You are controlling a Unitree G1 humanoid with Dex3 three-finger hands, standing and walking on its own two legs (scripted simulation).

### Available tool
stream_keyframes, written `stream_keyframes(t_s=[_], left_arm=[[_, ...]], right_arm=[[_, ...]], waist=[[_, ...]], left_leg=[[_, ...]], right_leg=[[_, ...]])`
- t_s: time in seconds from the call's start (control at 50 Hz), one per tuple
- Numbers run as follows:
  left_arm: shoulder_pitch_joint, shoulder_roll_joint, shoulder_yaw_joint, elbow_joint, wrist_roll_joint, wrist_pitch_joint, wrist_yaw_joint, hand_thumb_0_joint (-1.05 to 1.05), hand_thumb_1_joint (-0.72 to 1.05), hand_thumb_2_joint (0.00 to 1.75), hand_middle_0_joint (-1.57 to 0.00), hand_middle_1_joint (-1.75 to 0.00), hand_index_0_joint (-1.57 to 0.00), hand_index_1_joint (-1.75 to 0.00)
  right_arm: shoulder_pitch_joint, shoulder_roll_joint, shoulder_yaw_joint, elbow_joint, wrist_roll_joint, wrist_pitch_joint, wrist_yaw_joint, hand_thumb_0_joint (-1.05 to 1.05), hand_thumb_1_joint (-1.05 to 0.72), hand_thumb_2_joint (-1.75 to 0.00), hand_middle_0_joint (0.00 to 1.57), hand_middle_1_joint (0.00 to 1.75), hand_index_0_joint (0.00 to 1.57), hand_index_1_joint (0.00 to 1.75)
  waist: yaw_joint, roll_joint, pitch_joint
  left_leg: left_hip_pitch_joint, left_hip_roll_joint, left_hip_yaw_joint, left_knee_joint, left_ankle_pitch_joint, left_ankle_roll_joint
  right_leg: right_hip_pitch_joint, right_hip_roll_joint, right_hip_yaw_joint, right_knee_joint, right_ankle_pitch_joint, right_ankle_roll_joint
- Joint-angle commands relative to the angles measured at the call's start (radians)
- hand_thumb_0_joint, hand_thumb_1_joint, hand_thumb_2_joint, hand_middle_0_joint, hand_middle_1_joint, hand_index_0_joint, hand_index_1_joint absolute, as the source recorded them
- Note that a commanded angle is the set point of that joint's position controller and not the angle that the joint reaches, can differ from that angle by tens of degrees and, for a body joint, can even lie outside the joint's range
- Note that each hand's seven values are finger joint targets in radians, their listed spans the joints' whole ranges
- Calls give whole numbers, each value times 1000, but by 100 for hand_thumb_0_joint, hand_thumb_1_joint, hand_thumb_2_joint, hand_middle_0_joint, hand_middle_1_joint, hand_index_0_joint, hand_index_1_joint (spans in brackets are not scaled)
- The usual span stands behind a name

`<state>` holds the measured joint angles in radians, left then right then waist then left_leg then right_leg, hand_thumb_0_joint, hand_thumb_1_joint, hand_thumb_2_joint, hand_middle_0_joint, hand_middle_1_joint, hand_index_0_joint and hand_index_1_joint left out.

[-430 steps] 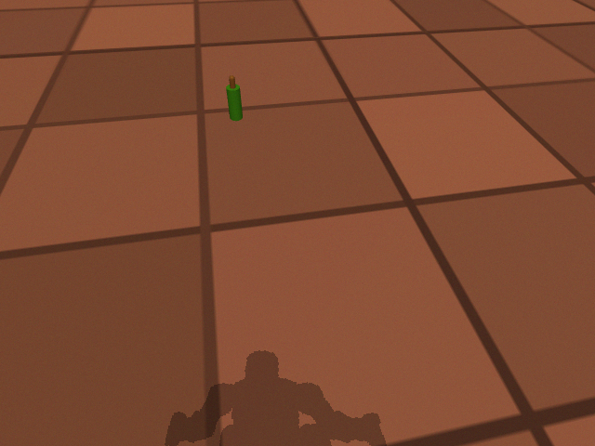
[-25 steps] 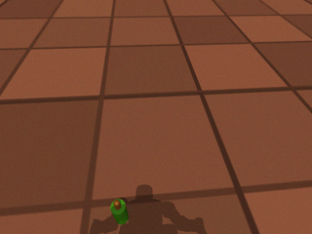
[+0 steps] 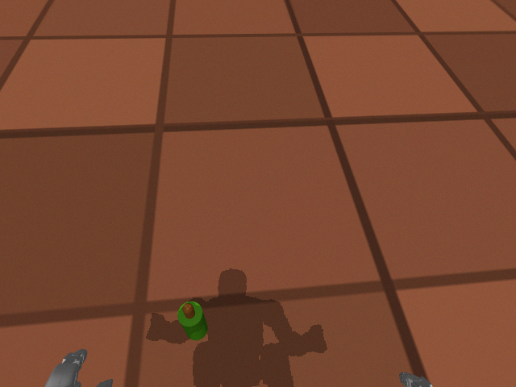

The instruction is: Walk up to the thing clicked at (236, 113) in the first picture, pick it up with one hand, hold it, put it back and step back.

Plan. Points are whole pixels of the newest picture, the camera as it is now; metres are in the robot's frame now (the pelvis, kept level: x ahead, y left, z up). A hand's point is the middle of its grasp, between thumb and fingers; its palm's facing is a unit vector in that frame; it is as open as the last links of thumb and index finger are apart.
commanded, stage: go down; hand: left
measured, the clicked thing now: (192, 319) +0.39 +0.19 -0.64
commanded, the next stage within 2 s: none
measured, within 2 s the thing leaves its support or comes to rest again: neither
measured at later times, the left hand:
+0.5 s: hand (95, 384) +0.16 +0.28 -0.18, palm faces +0.06 -0.95 -0.32, open 17.1 cm
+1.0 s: hand out of the picture +0.15 +0.29 -0.20, palm faces +0.09 -0.95 -0.30, open 17.4 cm
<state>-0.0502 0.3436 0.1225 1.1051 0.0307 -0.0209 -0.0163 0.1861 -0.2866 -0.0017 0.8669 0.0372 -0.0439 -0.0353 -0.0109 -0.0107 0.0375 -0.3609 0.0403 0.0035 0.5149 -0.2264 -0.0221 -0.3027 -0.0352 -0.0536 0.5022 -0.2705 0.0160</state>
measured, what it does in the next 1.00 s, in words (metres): lowers itself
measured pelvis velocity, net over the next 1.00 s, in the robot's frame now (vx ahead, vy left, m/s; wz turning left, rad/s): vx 0.00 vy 0.01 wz -0.02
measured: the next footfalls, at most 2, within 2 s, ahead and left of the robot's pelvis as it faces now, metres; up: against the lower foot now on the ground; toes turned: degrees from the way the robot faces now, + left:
none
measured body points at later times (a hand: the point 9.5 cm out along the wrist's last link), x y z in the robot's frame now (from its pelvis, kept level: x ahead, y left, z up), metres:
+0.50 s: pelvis +0.01 +0.01 -0.06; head +0.08 +0.03 +0.39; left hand +0.16 +0.33 -0.16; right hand +0.15 -0.25 -0.14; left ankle +0.02 +0.13 -0.74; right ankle -0.01 -0.13 -0.74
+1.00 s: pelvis +0.00 +0.01 -0.09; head +0.09 +0.04 +0.35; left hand +0.15 +0.34 -0.18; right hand +0.16 -0.24 -0.17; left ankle +0.02 +0.13 -0.74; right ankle -0.01 -0.13 -0.74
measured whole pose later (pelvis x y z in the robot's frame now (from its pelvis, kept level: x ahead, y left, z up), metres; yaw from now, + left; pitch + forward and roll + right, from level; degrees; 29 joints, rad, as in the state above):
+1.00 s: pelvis +0.00 +0.01 -0.09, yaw -1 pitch +18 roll -4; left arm 0.32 0.38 0.30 0.33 -0.02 0.25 -0.13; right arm 0.23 -0.22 0.00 0.54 0.00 -0.18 -0.09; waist -0.04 0.00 -0.14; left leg -0.99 0.06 -0.04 1.20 -0.53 -0.01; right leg -0.90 -0.02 -0.06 1.14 -0.56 0.03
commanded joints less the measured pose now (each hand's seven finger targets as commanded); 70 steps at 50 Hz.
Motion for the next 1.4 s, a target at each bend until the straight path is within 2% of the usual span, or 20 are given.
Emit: stream_keyframes(t_s=[0.0,0.1,0.26,0.34,0.46,0.48,0.66,0.72,0.82,0.84,0.98,1.0,1.04,1.08,1.1,1.12,1.2,1.28,1.34,1.38], left_arm=[[94,233,132,-61,37,28,-8,0,8,14,-4,-3,-5,-2],[58,229,146,-208,39,103,-24,0,-20,8,-6,-2,-6,-2],[124,220,180,-481,18,131,-28,0,-52,2,-8,-5,-8,-5],[165,196,161,-601,7,170,-32,0,-55,1,-8,-4,-8,-4],[264,220,190,-742,1,253,-32,0,-52,1,-8,-2,-7,-3],[287,187,171,-727,-4,269,-37,0,-54,1,-8,-3,-8,-3],[341,212,217,-868,-20,320,-53,0,-55,0,-8,-3,-8,-3],[348,207,225,-878,-33,306,-65,0,-57,0,-8,-2,-8,-2],[397,237,267,-904,-42,272,-79,0,-54,1,-8,-3,-7,-3],[403,214,250,-902,-42,265,-82,0,-54,1,-8,-3,-8,-4],[425,226,288,-897,-67,210,-104,0,-50,2,-6,-2,-6,-2],[422,246,310,-894,-71,201,-107,0,-49,2,-6,-2,-6,-2],[359,224,292,-879,-76,173,-114,0,-51,1,-6,-1,-6,-2],[270,280,341,-815,-81,132,-124,0,-49,0,-6,-1,-7,-1],[226,274,332,-801,-89,102,-139,0,-49,1,-6,-1,-6,-1],[176,322,366,-785,-88,70,-147,0,-48,1,-6,0,-6,0],[63,384,408,-702,-122,-58,-225,0,-52,0,-7,-1,-7,-1],[16,434,455,-614,-146,-126,-304,0,-59,0,-7,0,-7,0],[29,456,501,-520,-158,-155,-348,0,-58,0,-6,0,-6,0],[5,470,515,-474,-165,-175,-376,0,-58,0,-6,0,-5,0]], right_arm=[[78,-149,-80,-166,-16,-20,-5,0,-95,-91,20,30,20,30],[30,-135,-80,-267,-7,-30,5,0,-91,-90,20,30,20,30],[61,-130,-91,-358,-11,-84,-5,0,-87,-89,20,30,20,30],[74,-125,-89,-363,-15,-103,-20,0,-87,-89,20,30,20,30],[60,-117,-77,-393,-19,-124,-51,0,-87,-89,20,30,20,30],[56,-114,-73,-394,-20,-127,-53,0,-87,-89,20,30,20,30],[42,-93,-62,-446,-27,-153,-79,0,-88,-89,20,30,20,30],[45,-90,-63,-451,-30,-165,-82,0,-89,-90,20,30,20,30],[46,-92,-65,-461,-31,-175,-81,0,-91,-90,20,30,20,30],[46,-93,-67,-469,-32,-177,-81,0,-91,-90,20,30,20,30],[47,-96,-71,-465,-36,-189,-71,0,-93,-91,20,30,20,30],[44,-97,-71,-465,-35,-190,-71,0,-93,-91,20,30,20,30],[28,-96,-66,-466,-37,-200,-69,0,-94,-91,20,30,20,30],[24,-107,-69,-449,-38,-208,-69,0,-95,-91,20,30,20,30],[23,-109,-68,-441,-37,-213,-67,0,-95,-91,20,30,20,30],[23,-118,-72,-432,-39,-216,-68,0,-95,-91,20,30,20,30],[12,-138,-72,-423,-38,-233,-68,0,-96,-91,20,30,20,30],[16,-172,-73,-407,-37,-227,-65,0,-92,-90,20,30,20,30],[20,-187,-73,-388,-38,-213,-60,0,-90,-90,20,30,20,30],[11,-190,-73,-379,-42,-206,-56,0,-89,-89,20,30,20,30]], waist=[[37,49,-274],[12,49,-219],[-11,71,-324],[-28,91,-348],[-24,104,-356],[-31,102,-328],[-26,110,-357],[-38,109,-363],[-14,129,-393],[-25,122,-404],[-19,112,-425],[-13,110,-425],[-26,99,-385],[-37,100,-361],[-39,101,-362],[-36,115,-359],[-25,126,-429],[1,180,-555],[26,164,-642],[33,149,-625]], left_leg=[[16,-60,37,55,176,22],[-67,-45,27,103,115,20],[-147,-18,0,247,61,21],[-164,-7,-10,298,76,20],[-210,-7,-15,356,96,22],[-229,-7,-18,357,73,20],[-306,-9,-26,422,20,25],[-335,-10,-27,456,19,26],[-363,-9,-34,484,33,25],[-353,-7,-36,488,50,24],[-400,-5,-45,534,46,27],[-421,-8,-40,543,25,29],[-466,-10,-39,554,-43,30],[-526,-9,-38,585,-125,34],[-544,-8,-42,599,-144,33],[-572,-8,-39,618,-180,34],[-663,-12,-43,704,-263,36],[-650,-6,-77,751,-228,25],[-647,-3,-85,809,-107,27],[-688,-4,-83,835,-126,30]], right_leg=[[11,24,21,51,210,-36],[-100,39,12,86,123,-37],[-238,45,5,252,62,-34],[-296,47,3,306,67,-32],[-329,42,0,348,79,-28],[-344,45,-4,357,56,-28],[-410,44,-7,408,13,-28],[-440,45,-5,434,18,-26],[-466,44,-5,483,17,-32],[-470,46,-6,490,28,-33],[-518,45,-5,534,17,-32],[-523,43,-2,534,9,-32],[-564,42,0,546,-43,-32],[-635,41,8,572,-114,-33],[-669,41,9,597,-133,-33],[-705,39,15,618,-161,-35],[-807,27,42,704,-242,-38],[-894,31,20,808,-209,-44],[-934,35,5,871,-140,-49],[-963,37,6,882,-160,-50]])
